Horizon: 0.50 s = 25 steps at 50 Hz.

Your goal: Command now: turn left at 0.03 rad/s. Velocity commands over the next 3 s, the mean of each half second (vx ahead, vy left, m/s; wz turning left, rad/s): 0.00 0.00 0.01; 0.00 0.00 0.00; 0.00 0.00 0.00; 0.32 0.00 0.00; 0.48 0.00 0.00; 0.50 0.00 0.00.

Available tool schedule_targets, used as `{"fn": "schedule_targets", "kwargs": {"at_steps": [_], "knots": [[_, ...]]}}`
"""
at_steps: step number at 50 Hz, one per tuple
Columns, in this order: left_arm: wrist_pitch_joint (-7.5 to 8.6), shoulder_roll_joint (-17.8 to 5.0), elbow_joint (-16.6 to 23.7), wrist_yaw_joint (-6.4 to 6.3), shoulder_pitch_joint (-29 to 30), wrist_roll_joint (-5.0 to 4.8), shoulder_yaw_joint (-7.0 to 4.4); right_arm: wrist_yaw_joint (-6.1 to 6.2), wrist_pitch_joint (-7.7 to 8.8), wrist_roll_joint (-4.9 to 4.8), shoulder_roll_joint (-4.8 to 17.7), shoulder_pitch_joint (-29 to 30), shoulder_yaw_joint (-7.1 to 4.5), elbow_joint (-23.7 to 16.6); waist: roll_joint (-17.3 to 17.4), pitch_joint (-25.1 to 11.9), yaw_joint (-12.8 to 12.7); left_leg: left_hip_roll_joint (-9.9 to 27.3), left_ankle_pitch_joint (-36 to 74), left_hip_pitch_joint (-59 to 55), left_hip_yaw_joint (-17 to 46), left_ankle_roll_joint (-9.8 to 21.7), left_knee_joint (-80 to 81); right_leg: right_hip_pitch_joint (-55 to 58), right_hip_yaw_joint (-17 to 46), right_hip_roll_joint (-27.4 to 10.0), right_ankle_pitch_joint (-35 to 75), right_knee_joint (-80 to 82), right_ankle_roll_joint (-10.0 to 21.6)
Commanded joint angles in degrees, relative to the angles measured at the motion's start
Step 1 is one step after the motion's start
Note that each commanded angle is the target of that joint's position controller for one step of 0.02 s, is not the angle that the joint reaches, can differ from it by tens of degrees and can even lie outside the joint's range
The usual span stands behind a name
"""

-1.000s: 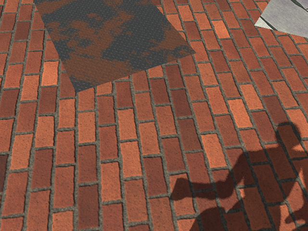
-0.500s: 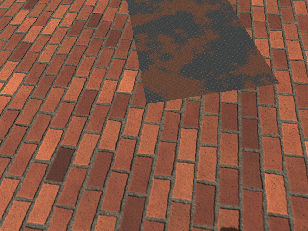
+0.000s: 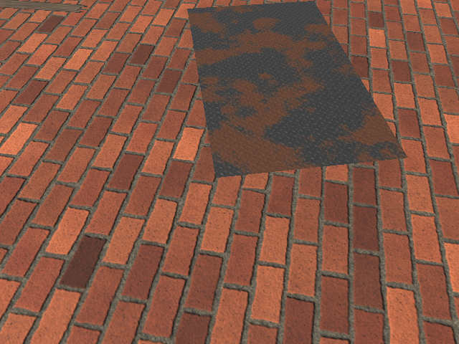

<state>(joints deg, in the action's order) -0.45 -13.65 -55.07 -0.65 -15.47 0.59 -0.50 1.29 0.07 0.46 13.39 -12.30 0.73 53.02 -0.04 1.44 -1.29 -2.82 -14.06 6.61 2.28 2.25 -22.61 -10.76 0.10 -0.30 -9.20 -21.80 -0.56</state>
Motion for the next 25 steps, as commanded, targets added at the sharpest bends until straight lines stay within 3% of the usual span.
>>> {"fn": "schedule_targets", "kwargs": {"at_steps": [1, 12, 25], "knots": [[0.47, -5.4, -0.1, -0.35, -0.9, -0.01, -1.05, 0.33, 0.59, -0.03, 6.2, -1.4, -1.39, -0.1, -0.5, 0.8, 0.5, 6.9, 4.5, 4.9, 6.4, 1.6, 5.8, 3.0, 5.1, -4.5, 4.6, 2.6, 1.4], [0.17, -4.1, -5.9, -0.89, -1.1, -0.05, -0.56, 0.85, 0.58, -0.06, 4.8, -4.6, -0.83, 5.9, 0.2, 1.5, 0.5, 6.7, 5.7, 5.0, 5.6, 1.3, 5.8, 3.4, 5.2, -4.7, 4.7, 2.5, 2.1], [0.14, -2.0, -9.7, -1.29, -1.8, -0.1, -0.02, 1.23, 0.58, 0.0, 2.5, -7.6, -0.4, 9.8, 0.0, 2.4, 0.8, 6.7, 6.0, 4.8, 5.1, 1.1, 5.2, 2.3, 5.2, -4.5, 4.3, 2.3, 2.2]]}}
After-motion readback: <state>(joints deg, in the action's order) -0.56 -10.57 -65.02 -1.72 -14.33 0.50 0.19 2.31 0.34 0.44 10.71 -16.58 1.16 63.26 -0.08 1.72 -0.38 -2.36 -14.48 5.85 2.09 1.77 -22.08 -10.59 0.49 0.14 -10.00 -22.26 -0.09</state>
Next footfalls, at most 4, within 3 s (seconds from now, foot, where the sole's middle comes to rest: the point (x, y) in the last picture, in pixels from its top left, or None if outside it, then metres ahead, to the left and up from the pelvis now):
2.22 left None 0.46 0.01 -0.78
2.76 right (287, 271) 0.78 -0.14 -0.78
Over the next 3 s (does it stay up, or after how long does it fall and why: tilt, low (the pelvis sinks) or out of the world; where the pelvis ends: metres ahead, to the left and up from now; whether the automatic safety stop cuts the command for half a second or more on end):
stays up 0.74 -0.09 0.00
